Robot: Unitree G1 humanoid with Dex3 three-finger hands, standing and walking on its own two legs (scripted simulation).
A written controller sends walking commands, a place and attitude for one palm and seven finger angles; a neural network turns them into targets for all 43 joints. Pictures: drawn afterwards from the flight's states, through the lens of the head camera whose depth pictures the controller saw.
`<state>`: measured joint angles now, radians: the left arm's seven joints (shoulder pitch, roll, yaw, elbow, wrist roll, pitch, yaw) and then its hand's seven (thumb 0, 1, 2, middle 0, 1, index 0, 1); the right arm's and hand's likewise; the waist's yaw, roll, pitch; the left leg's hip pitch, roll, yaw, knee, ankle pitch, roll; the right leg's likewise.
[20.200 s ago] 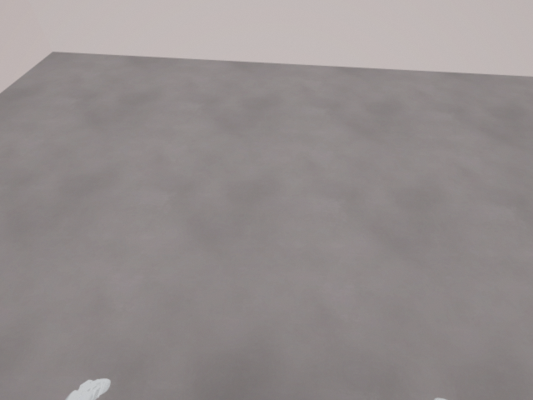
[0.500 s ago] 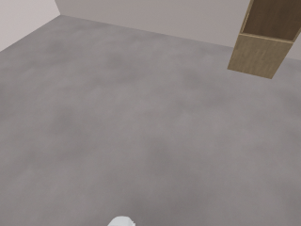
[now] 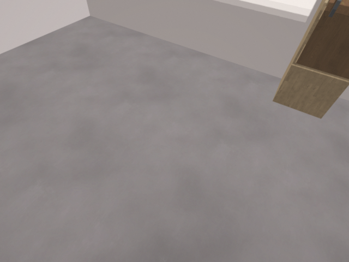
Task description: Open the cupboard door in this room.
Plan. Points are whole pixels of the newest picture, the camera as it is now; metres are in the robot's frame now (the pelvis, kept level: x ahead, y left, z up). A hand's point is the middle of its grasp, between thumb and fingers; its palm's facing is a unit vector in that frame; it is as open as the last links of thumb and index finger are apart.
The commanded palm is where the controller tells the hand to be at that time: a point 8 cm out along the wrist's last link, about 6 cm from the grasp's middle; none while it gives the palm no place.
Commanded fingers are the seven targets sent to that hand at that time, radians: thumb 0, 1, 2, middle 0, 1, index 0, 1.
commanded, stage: stand and wait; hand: left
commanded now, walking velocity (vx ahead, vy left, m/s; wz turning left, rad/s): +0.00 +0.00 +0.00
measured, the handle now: (336, 4) +1.55 -0.86 +0.06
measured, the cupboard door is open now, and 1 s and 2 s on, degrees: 0 0 0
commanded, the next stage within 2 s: turn or walk to find it in 0.52 s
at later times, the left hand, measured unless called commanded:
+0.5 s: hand out of the picture -0.01 +0.13 -0.17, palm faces +0.01 -0.98 -0.20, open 7.3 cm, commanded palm none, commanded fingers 0.00 0.90 0.90 -0.20 -0.30 -0.20 -0.30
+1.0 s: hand out of the picture -0.04 +0.13 -0.18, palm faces +0.07 -0.98 -0.16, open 7.4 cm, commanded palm none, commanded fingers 0.00 0.90 0.90 -0.20 -0.30 -0.20 -0.30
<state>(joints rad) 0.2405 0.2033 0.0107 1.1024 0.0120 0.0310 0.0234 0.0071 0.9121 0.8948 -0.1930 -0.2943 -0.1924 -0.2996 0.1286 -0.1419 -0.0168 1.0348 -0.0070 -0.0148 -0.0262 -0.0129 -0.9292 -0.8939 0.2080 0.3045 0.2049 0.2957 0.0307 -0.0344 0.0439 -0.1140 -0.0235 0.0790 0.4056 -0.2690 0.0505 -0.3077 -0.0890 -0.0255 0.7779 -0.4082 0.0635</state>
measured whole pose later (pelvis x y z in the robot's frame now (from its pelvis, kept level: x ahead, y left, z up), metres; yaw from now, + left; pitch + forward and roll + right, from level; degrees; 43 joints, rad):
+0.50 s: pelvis -0.02 -0.04 +0.00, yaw +0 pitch -2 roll +0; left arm 0.24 0.16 -0.01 1.15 0.00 -0.01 0.03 0.01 0.92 0.89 -0.20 -0.29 -0.20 -0.30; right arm 0.34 -0.14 0.00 1.19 -0.01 0.00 -0.02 0.01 -0.91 -0.89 0.20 0.30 0.20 0.29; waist -0.02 0.01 0.05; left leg -0.12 0.03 0.07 0.38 -0.23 -0.02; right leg -0.16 -0.01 -0.08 0.41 -0.21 -0.02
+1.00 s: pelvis -0.02 -0.03 +0.00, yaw +2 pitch -1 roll +0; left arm 0.29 0.13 0.00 1.15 0.01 -0.01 0.03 0.01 0.91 0.89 -0.20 -0.29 -0.19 -0.30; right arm 0.27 -0.14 -0.01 1.13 -0.01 -0.01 -0.03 0.01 -0.92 -0.89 0.20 0.30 0.20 0.29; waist 0.01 -0.01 0.03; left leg -0.18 0.02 0.03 0.44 -0.24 0.00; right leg -0.20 -0.03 -0.12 0.44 -0.22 -0.01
